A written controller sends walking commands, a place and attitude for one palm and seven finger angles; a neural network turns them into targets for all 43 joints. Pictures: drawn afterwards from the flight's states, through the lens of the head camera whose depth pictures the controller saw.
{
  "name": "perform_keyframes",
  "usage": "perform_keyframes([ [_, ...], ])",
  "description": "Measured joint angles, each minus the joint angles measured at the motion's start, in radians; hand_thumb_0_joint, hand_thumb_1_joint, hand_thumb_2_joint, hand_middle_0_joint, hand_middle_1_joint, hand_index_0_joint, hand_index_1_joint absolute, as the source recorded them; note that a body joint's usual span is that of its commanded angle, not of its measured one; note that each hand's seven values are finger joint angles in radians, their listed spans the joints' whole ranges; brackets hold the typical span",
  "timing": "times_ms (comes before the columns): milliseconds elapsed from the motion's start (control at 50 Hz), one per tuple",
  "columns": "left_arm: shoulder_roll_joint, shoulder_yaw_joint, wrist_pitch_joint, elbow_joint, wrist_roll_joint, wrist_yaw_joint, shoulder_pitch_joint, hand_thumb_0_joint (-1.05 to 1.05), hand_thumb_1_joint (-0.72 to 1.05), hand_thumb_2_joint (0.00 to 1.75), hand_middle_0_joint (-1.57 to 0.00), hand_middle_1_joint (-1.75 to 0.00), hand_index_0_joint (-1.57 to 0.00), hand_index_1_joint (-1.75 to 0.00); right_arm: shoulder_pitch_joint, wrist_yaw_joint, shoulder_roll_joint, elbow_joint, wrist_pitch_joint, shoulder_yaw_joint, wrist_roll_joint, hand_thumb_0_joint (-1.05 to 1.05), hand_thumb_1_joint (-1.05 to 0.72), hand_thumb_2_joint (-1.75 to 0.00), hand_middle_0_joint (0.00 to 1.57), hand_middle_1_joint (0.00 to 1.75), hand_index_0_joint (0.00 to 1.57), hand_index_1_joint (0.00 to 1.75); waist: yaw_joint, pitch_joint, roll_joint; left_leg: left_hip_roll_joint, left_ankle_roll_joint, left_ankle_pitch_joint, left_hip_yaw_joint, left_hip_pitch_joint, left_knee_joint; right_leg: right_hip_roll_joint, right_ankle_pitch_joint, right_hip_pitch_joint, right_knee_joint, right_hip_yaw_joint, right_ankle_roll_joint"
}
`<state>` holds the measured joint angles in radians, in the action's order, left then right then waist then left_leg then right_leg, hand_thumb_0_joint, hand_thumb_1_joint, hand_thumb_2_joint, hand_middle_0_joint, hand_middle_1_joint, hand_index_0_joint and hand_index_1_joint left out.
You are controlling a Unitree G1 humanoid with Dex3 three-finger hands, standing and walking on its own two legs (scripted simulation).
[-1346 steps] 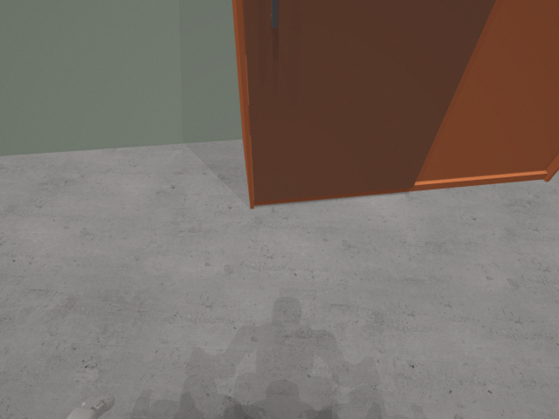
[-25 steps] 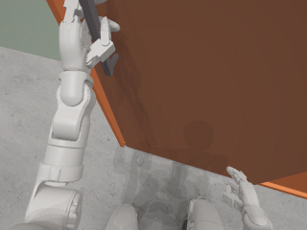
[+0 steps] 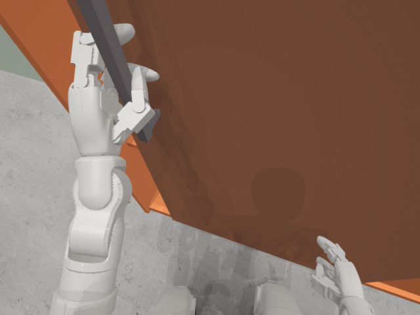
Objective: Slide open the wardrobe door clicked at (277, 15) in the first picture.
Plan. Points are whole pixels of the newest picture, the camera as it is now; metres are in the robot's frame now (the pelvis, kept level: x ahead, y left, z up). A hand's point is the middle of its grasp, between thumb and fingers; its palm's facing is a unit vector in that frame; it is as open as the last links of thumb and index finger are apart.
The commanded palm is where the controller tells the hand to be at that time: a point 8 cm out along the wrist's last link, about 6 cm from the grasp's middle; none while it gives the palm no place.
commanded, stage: step sideways, sliding the door along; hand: left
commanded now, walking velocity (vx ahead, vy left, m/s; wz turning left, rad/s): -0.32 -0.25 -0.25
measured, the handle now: (124, 51) +0.37 +0.19 +0.25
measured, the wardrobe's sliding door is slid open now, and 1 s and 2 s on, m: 0.13 0.46 0.53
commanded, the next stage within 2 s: stop walking and hold the door there in 1.48 s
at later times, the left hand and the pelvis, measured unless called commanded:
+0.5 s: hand (281, 148) +0.30 -0.01 +0.21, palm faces +0.15 -0.99 -0.01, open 6.8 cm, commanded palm +0.27 -0.02 +0.20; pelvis -0.03 -0.12 +0.00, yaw -5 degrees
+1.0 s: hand out of the picture +0.28 -0.16 +0.22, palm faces -0.18 -0.98 -0.12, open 6.2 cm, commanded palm +0.27 -0.13 +0.20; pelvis -0.11 -0.20 +0.01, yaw -16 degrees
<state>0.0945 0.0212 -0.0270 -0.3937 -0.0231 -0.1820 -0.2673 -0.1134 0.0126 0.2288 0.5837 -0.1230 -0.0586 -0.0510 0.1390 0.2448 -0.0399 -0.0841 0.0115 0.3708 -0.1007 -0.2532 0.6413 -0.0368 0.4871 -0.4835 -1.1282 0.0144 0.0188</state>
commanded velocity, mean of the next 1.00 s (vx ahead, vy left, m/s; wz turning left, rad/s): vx -0.14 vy -0.29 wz -0.06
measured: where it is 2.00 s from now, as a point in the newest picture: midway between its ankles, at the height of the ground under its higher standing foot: outside the picture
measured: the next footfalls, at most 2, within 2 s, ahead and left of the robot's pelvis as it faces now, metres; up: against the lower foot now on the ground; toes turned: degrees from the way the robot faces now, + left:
right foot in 0.36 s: +0.09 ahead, -0.20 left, +0.00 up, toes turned -9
left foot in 0.68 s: -0.04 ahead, +0.00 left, +0.00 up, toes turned -1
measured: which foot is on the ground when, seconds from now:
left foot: down 0.00-0.38, up 0.40-0.66, down 0.68-1.00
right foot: up 0.00-0.34, down 0.36-0.68, up 0.70-1.00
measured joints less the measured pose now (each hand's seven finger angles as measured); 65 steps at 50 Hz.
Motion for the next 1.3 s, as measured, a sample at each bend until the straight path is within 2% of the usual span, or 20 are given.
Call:
perform_keyframes([
  [100, -0.012, -0.049, -0.027, -0.063, 0.005, 0.014, 0.112, 0.02, 0.8, 0.83, -0.45, -1.4, -0.15, -1.14, -0.015, 0.034, -0.055, -0.044, -0.012, 0.05, 0.013, 0.02, -0.91, -0.9, 0.2, 0.29, 0.2, 0.3, 0.014, -0.022, 0.002, -0.069, -0.034, -0.039, -0.028, 0.062, -0.098, 0.012, -0.022, 0.007, -0.024, 0.035, 0.014],
  [220, 0.005, -0.063, -0.045, -0.091, -0.017, 0.023, 0.157, 0.02, 0.81, 0.84, -0.45, -1.4, -0.13, -1.16, 0.021, 0.048, -0.09, -0.086, -0.013, 0.085, 0.03, 0.02, -0.9, -0.9, 0.21, 0.3, 0.21, 0.3, 0.025, 0.003, -0.007, -0.126, -0.082, -0.071, -0.056, 0.119, -0.155, 0.03, -0.109, 0.067, 0.214, 0.063, 0.023],
  [340, 0.021, -0.015, -0.026, -0.069, -0.042, 0.004, 0.14, 0.0, 0.81, 0.85, -0.45, -1.4, -0.07, -1.2, 0.054, 0.041, -0.091, -0.094, -0.008, 0.096, 0.028, 0.01, -0.9, -0.9, 0.21, 0.3, 0.21, 0.3, 0.012, 0.013, -0.024, -0.155, -0.139, -0.042, -0.041, 0.115, -0.075, 0.041, -0.267, 0.161, 0.476, 0.075, 0.022],
  [380, 0.016, 0.009, -0.015, -0.055, -0.038, -0.003, 0.125, 0.0, 0.81, 0.86, -0.45, -1.4, -0.05, -1.19, 0.068, 0.034, -0.077, -0.084, -0.001, 0.097, 0.019, 0.01, -0.9, -0.9, 0.21, 0.3, 0.21, 0.3, -0.006, 0.006, -0.044, -0.176, -0.126, -0.011, -0.009, 0.069, 0.019, 0.056, -0.258, 0.19, 0.515, 0.101, -0.034],
  [400, 0.007, 0.018, -0.017, -0.047, -0.034, -0.008, 0.12, -0.01, 0.81, 0.86, -0.45, -1.4, -0.04, -1.19, 0.084, 0.026, -0.065, -0.071, 0.003, 0.094, 0.016, 0.01, -0.9, -0.9, 0.21, 0.3, 0.21, 0.3, -0.021, 0.005, -0.058, -0.171, -0.101, 0.044, 0.024, 0.027, 0.088, 0.063, -0.239, 0.179, 0.503, 0.115, -0.064],
  [440, -0.005, 0.025, -0.024, -0.044, -0.035, -0.014, 0.123, -0.01, 0.82, 0.86, -0.45, -1.4, -0.04, -1.2, 0.114, 0.011, -0.043, -0.045, 0.012, 0.08, 0.015, 0.01, -0.9, -0.9, 0.21, 0.3, 0.21, 0.3, -0.028, -0.001, -0.046, -0.078, -0.071, 0.205, 0.092, -0.059, 0.257, 0.053, -0.246, 0.137, 0.497, 0.104, -0.096],
  [500, -0.02, 0.016, -0.031, -0.062, -0.038, -0.021, 0.129, 0.0, 0.82, 0.87, -0.45, -1.4, -0.04, -1.2, 0.136, 0.003, -0.016, -0.028, 0.015, 0.053, 0.014, 0.02, -0.91, -0.9, 0.2, 0.29, 0.21, 0.3, -0.046, 0.005, -0.007, 0.044, -0.059, 0.259, 0.11, -0.136, 0.405, 0.042, -0.311, 0.113, 0.564, 0.074, -0.105],
  [620, 0.004, -0.025, -0.073, -0.024, -0.031, 0.0, 0.083, 0.01, 0.82, 0.85, -0.44, -1.4, -0.05, -1.17, 0.123, -0.003, -0.001, -0.018, 0.068, 0.03, 0.022, 0.02, -0.91, -0.9, 0.2, 0.29, 0.2, 0.3, -0.11, -0.021, 0.07, 0.104, -0.055, 0.203, 0.046, -0.088, 0.185, 0.05, -0.408, 0.075, 0.657, 0.055, -0.117],
  [680, 0.038, -0.04, -0.086, 0.035, -0.039, 0.022, 0.028, 0.0, 0.81, 0.85, -0.44, -1.4, -0.05, -1.18, 0.092, -0.012, -0.001, -0.031, 0.092, 0.026, 0.028, 0.02, -0.91, -0.9, 0.2, 0.29, 0.2, 0.3, -0.152, -0.065, 0.077, 0.064, -0.031, 0.001, 0.002, 0.012, -0.057, 0.077, -0.413, 0.021, 0.617, 0.06, -0.118],
  [720, 0.079, -0.041, -0.102, 0.093, -0.049, 0.043, -0.019, -0.01, 0.79, 0.84, -0.44, -1.4, -0.04, -1.19, 0.074, -0.022, -0.023, -0.029, 0.098, 0.014, 0.036, 0.01, -0.91, -0.9, 0.2, 0.29, 0.2, 0.3, -0.166, -0.049, 0.101, 0.056, -0.009, -0.057, -0.021, 0.029, -0.06, 0.079, -0.269, -0.021, 0.463, 0.031, -0.069],
  [780, 0.112, -0.038, -0.11, 0.168, -0.042, 0.086, -0.038, -0.01, 0.75, 0.82, -0.45, -1.4, -0.07, -1.23, 0.025, -0.021, -0.046, 0.005, 0.098, 0.018, 0.048, 0.01, -0.91, -0.9, 0.2, 0.29, 0.2, 0.3, -0.163, -0.056, 0.068, -0.008, -0.03, -0.023, -0.026, 0.054, -0.061, 0.114, -0.127, -0.082, 0.143, -0.018, -0.025],
  [840, 0.128, -0.052, -0.095, 0.221, -0.033, 0.111, -0.067, 0.01, 0.74, 0.83, -0.45, -1.4, -0.15, -1.29, -0.025, -0.013, -0.057, 0.045, 0.111, 0.029, 0.042, 0.01, -0.91, -0.9, 0.2, 0.29, 0.2, 0.3, -0.135, -0.079, 0.014, -0.088, -0.063, -0.047, -0.029, 0.069, -0.107, 0.084, -0.141, -0.09, 0.022, -0.033, 0.009],
  [940, 0.143, -0.035, -0.093, 0.273, -0.046, 0.119, -0.096, 0.02, 0.73, 0.84, -0.49, -1.4, -0.23, -1.32, -0.07, -0.007, -0.091, 0.077, 0.142, 0.05, 0.026, 0.02, -0.91, -0.9, 0.2, 0.29, 0.2, 0.3, -0.08, -0.094, -0.027, -0.206, -0.124, -0.098, -0.049, 0.088, -0.169, 0.006, -0.143, 0.018, 0.21, -0.024, 0.039],
  [1040, 0.189, 0.043, -0.096, 0.331, -0.066, 0.099, -0.175, 0.01, 0.74, 0.86, -0.54, -1.4, -0.23, -1.34, -0.064, 0.001, -0.115, 0.057, 0.128, 0.071, 0.005, 0.02, -0.9, -0.9, 0.21, 0.3, 0.21, 0.3, -0.06, -0.079, -0.01, -0.278, -0.175, -0.111, -0.022, 0.038, -0.118, 0.006, -0.204, 0.202, 0.544, 0.04, 0.036],
  [1080, 0.176, 0.085, -0.088, 0.367, -0.065, 0.074, -0.225, 0.01, 0.76, 0.87, -0.53, -1.4, -0.23, -1.34, -0.035, 0.003, -0.088, 0.056, 0.12, 0.072, -0.011, 0.02, -0.9, -0.9, 0.21, 0.3, 0.21, 0.3, -0.069, -0.061, -0.024, -0.275, -0.087, -0.031, 0.04, -0.035, 0.014, 0.015, -0.235, 0.238, 0.602, 0.071, 0.019],
  [1100, 0.158, 0.102, -0.086, 0.382, -0.064, 0.057, -0.239, 0.01, 0.77, 0.87, -0.53, -1.4, -0.22, -1.34, -0.008, -0.003, -0.063, 0.065, 0.122, 0.066, -0.012, 0.02, -0.9, -0.9, 0.21, 0.3, 0.21, 0.3, -0.085, -0.046, -0.045, -0.24, -0.047, 0.074, 0.089, -0.085, 0.125, 0.016, -0.218, 0.226, 0.573, 0.086, 0.012],
  [1140, 0.126, 0.107, -0.059, 0.402, -0.068, 0.032, -0.265, 0.01, 0.79, 0.87, -0.51, -1.4, -0.21, -1.34, 0.029, -0.025, -0.017, 0.08, 0.127, 0.048, -0.006, 0.02, -0.9, -0.9, 0.21, 0.3, 0.21, 0.3, -0.099, -0.032, -0.053, -0.132, -0.033, 0.207, 0.108, -0.168, 0.338, -0.008, -0.204, 0.209, 0.549, 0.101, 0.002],
  [1180, 0.112, 0.102, -0.029, 0.414, -0.069, 0.018, -0.285, 0.01, 0.8, 0.86, -0.5, -1.4, -0.19, -1.34, 0.058, -0.047, 0.016, 0.091, 0.134, 0.037, 0.003, 0.02, -0.91, -0.9, 0.21, 0.3, 0.21, 0.3, -0.102, -0.029, -0.04, -0.047, -0.031, 0.237, 0.062, -0.205, 0.428, -0.029, -0.212, 0.2, 0.552, 0.104, -0.009],
  [1240, 0.101, 0.085, -0.01, 0.438, -0.065, 0.012, -0.316, 0.02, 0.81, 0.86, -0.48, -1.4, -0.19, -1.35, 0.079, -0.064, 0.041, 0.082, 0.157, 0.034, 0.01, 0.02, -0.91, -0.9, 0.2, 0.29, 0.2, 0.3, -0.118, -0.041, -0.015, 0.019, -0.03, 0.153, -0.018, -0.174, 0.259, -0.034, -0.221, 0.192, 0.559, 0.126, -0.023],
  [1300, 0.111, 0.064, -0.008, 0.474, -0.069, 0.025, -0.365, 0.02, 0.82, 0.86, -0.47, -1.4, -0.2, -1.35, 0.075, -0.074, 0.036, 0.06, 0.161, 0.033, 0.016, 0.01, -0.91, -0.9, 0.2, 0.29, 0.2, 0.3, -0.123, -0.067, 0.023, 0.025, -0.002, -0.077, -0.078, -0.078, -0.01, -0.016, -0.176, 0.141, 0.456, 0.139, -0.033],
])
